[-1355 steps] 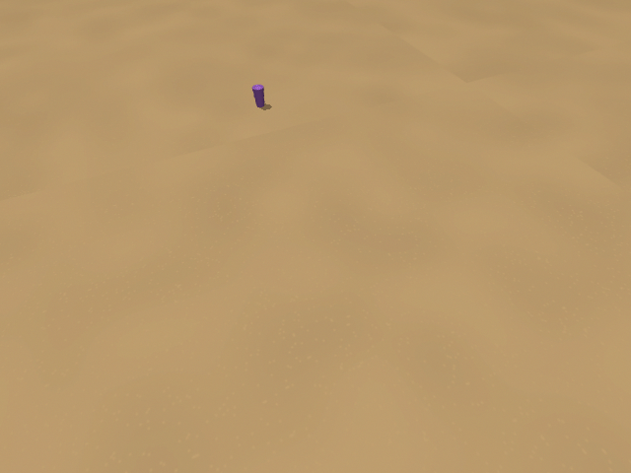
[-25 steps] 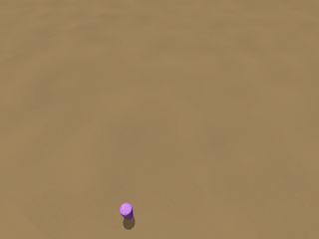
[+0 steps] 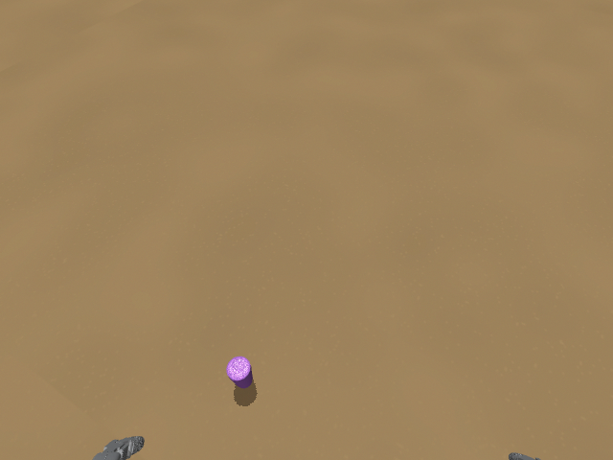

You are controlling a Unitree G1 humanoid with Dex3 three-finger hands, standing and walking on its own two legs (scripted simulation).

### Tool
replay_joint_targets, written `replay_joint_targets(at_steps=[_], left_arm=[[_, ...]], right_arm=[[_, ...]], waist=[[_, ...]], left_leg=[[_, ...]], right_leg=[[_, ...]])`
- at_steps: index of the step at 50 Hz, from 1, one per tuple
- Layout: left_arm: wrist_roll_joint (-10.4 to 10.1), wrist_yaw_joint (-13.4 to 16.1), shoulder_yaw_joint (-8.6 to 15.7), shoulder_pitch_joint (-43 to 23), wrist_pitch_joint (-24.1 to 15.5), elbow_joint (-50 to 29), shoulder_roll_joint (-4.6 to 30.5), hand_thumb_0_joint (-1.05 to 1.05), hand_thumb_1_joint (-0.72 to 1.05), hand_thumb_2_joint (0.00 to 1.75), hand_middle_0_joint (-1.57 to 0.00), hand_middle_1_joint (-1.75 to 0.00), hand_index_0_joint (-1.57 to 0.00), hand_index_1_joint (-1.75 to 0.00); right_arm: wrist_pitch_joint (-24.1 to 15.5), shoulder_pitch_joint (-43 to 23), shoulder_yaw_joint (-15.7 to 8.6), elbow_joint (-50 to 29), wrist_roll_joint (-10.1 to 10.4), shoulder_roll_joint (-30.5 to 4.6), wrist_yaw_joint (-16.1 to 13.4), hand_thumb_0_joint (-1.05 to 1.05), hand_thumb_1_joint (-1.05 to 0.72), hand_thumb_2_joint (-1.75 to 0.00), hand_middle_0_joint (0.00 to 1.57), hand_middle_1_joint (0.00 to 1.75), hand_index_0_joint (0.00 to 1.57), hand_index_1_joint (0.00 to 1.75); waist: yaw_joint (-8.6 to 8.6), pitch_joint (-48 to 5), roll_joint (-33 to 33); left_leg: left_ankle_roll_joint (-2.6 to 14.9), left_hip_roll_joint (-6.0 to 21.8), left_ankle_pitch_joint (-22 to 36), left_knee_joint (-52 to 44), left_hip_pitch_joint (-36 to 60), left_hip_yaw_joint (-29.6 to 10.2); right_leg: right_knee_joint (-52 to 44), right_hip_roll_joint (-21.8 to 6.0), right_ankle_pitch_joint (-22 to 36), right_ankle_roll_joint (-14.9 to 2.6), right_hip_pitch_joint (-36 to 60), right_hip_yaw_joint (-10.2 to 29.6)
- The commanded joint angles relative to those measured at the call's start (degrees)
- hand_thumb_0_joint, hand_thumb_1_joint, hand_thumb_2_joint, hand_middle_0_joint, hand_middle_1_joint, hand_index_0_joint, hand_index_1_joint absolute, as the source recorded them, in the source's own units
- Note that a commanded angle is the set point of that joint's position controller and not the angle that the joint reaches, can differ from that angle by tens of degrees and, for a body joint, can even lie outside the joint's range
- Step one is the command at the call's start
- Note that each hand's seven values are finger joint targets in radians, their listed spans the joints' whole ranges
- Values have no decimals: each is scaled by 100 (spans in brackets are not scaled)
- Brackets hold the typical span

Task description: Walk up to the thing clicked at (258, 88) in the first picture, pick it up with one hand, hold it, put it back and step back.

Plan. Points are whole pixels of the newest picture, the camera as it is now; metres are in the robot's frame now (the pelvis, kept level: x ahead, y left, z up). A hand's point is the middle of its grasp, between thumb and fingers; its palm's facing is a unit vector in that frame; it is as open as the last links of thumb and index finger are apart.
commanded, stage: rise first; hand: left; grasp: from above
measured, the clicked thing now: (241, 374) +0.45 +0.23 -0.71
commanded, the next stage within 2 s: none
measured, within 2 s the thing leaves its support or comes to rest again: neither
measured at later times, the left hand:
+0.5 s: hand out of the picture +0.15 +0.26 -0.20, palm faces -0.08 -0.91 -0.41, open 13.9 cm
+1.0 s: hand out of the picture +0.14 +0.27 -0.24, palm faces -0.19 -0.85 -0.48, open 14.0 cm
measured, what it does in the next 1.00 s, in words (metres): lowers itself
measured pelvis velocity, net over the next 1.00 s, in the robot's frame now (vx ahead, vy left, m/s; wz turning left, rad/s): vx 0.00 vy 0.00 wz -0.02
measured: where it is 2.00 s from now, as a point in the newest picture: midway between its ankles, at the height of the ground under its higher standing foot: outside the picture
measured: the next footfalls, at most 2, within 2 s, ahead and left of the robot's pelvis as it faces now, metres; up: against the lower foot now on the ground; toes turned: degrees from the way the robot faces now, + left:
none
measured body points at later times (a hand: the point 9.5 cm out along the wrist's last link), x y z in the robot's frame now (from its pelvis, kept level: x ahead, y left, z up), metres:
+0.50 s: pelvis +0.00 +0.01 -0.06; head +0.08 +0.01 +0.38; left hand +0.16 +0.31 -0.17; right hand +0.15 -0.26 -0.16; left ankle +0.02 +0.14 -0.74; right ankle +0.01 -0.14 -0.74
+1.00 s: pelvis +0.00 +0.00 -0.11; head +0.11 +0.02 +0.32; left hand +0.15 +0.31 -0.21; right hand +0.17 -0.24 -0.20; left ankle +0.02 +0.14 -0.74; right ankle +0.01 -0.14 -0.74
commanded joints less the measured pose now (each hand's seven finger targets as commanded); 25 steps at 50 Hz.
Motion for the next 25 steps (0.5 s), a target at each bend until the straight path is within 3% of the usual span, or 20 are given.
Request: replay_joint_targets(at_steps=[1, 2, 3, 7, 10, 14, 15, 16, 18, 19, 20, 22, 23, 24, 25], left_arm=[[471, -90, 702, -19, 25, -326, 1481, 0, 15, 95, -6, -101, -9, -98], [524, -82, 692, 254, 113, -487, 1398, 0, 7, 95, -6, -103, -9, -100], [539, -68, 599, 299, 234, -500, 1205, 0, -1, 95, -6, -104, -9, -101], [629, -13, 556, 224, 762, -1179, 1107, 0, -33, 101, -4, -106, -5, -105], [717, 36, 577, 12, 944, -1622, 1128, 0, -52, 100, -8, -107, -8, -107], [811, 67, 693, 100, 912, -2195, 1107, 0, -56, 100, -7, -108, -7, -109], [875, 78, 802, 350, 928, -2306, 1235, 0, -56, 101, -6, -109, -6, -109], [887, 66, 691, 209, 911, -2642, 1132, 0, -55, 99, -7, -110, -7, -110], [926, 76, 797, 497, 978, -2817, 1203, 0, -57, 100, -6, -109, -6, -110], [915, 45, 658, 388, 987, -3190, 1105, 0, -57, 101, -6, -108, -5, -109], [947, 47, 735, 642, 1047, -3124, 1129, 0, -56, 101, -6, -108, -5, -109], [952, 27, 648, 843, 1160, -3428, 1013, 0, -56, 100, -5, -109, -5, -110], [974, 39, 824, 879, 1219, -3548, 1240, 0, -53, 99, -5, -110, -5, -110], [951, 13, 696, 987, 1270, -3581, 1065, 0, -55, 99, -6, -109, -5, -109], [986, 15, 716, 1032, 1303, -3722, 1127, 0, -54, 98, -5, -110, -5, -109]], right_arm=[[-231, 341, -467, -911, -121, -781, -57, 0, -93, -91, 20, 30, 20, 30], [-237, 313, -480, -1076, -102, -733, -49, 0, -93, -91, 20, 30, 20, 30], [-256, 282, -488, -1171, -87, -713, -46, 0, -93, -91, 20, 30, 20, 30], [-299, 82, -483, -1609, -58, -673, 25, 0, -90, -90, 20, 30, 20, 30], [-384, 78, -476, -1783, -55, -612, 53, 0, -92, -91, 20, 30, 20, 30], [-554, 270, -529, -1894, -109, -599, 67, 0, -90, -90, 20, 30, 20, 30], [-584, 285, -553, -1938, -105, -601, 45, 0, -89, -90, 20, 30, 20, 30], [-622, 313, -553, -2013, -121, -579, 37, 0, -90, -90, 20, 30, 20, 30], [-679, 275, -554, -2080, -121, -571, 1, 0, -89, -90, 20, 30, 20, 30], [-705, 250, -547, -2134, -127, -541, -21, 0, -89, -90, 20, 30, 20, 30], [-719, 280, -559, -2133, -136, -570, -42, 0, -88, -90, 20, 30, 20, 30], [-778, 285, -559, -2158, -148, -541, -69, 0, -89, -90, 20, 30, 20, 30], [-781, 251, -551, -2175, -154, -552, -88, 0, -87, -90, 20, 30, 20, 30], [-805, 187, -523, -2248, -163, -522, -96, 0, -88, -90, 20, 30, 20, 30], [-833, 181, -520, -2251, -173, -526, -100, 0, -87, -90, 20, 30, 20, 30]], waist=[[168, -1449, 227], [249, -1613, 347], [186, -1464, 385], [69, -1395, 193], [0, -1326, 151], [-96, -1694, 302], [-28, -1832, 348], [-104, -1945, 346], [-76, -1964, 372], [-117, -2050, 470], [-137, -2094, 418], [-137, -2163, 453], [-109, -2142, 437], [-131, -2021, 417], [-123, -2050, 447]], left_leg=[[167, -373, 420, 331, -314, 271], [150, -384, 462, 303, -276, 288], [131, -390, 403, 290, -339, 292], [139, -303, 254, 479, -578, 198], [157, -292, 22, 849, -961, 212], [146, -215, 11, 1439, -1282, 149], [153, -215, 74, 1525, -1322, 137], [168, -209, 153, 1661, -1385, 126], [166, -198, 65, 1805, -1529, 125], [164, -188, 43, 1890, -1546, 119], [160, -166, 97, 1943, -1538, 90], [159, -148, 139, 2098, -1629, 89], [165, -151, 109, 2173, -1742, 71], [164, -152, -14, 2223, -1881, 56], [169, -143, -49, 2279, -1943, 51]], right_leg=[[270, 272, 515, -290, -153, -92], [271, 271, 515, -302, -78, -73], [269, 296, 434, -297, -205, -79], [430, 362, 167, -285, -503, -167], [746, 353, -66, -274, -1013, -149], [1432, 374, -67, -257, -1514, -146], [1531, 345, -10, -268, -1552, -133], [1636, 336, 96, -258, -1604, -108], [1791, 332, 17, -254, -1787, -83], [1848, 327, 5, -256, -1891, -70], [1940, 338, 43, -252, -1909, -93], [2061, 335, 80, -257, -2041, -72], [2116, 335, 30, -250, -2099, -86], [2156, 338, -77, -241, -2176, -98], [2223, 342, -110, -248, -2225, -104]])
